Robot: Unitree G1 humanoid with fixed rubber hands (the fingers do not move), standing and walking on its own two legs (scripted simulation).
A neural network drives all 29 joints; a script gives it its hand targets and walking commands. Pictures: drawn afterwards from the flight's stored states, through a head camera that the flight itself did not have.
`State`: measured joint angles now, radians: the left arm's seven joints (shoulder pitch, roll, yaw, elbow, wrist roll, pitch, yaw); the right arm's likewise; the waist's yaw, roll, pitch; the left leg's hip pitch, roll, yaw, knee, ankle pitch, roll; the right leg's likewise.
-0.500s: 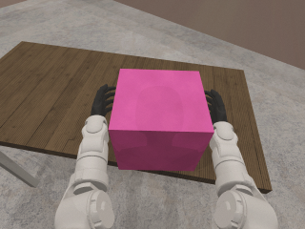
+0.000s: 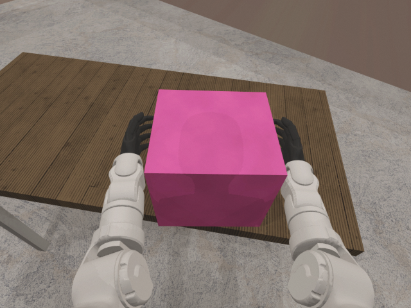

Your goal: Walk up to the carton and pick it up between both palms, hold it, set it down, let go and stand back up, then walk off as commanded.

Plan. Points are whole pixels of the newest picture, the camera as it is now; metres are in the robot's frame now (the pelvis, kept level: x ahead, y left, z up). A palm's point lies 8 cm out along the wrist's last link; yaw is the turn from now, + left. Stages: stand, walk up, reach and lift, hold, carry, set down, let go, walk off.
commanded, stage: set down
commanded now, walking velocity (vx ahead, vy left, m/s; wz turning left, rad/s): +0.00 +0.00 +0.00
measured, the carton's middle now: (211, 160) +0.42 +0.04 +0.03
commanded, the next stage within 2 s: none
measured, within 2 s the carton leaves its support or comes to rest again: neither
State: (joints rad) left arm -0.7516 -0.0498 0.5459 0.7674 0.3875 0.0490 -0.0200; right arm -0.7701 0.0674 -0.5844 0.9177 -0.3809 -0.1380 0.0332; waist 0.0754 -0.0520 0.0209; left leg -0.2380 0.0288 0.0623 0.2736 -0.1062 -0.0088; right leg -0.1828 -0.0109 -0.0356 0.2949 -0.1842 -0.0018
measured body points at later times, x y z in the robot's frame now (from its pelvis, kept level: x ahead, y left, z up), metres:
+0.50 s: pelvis -0.01 +0.00 -0.01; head +0.06 +0.01 +0.43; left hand +0.42 +0.23 +0.05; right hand +0.46 -0.12 +0.05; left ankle +0.02 +0.12 -0.75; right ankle -0.03 -0.11 -0.75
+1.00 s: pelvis -0.03 -0.01 -0.01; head +0.00 +0.01 +0.44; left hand +0.36 +0.23 +0.05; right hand +0.39 -0.17 +0.05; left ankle +0.02 +0.12 -0.75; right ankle -0.03 -0.12 -0.75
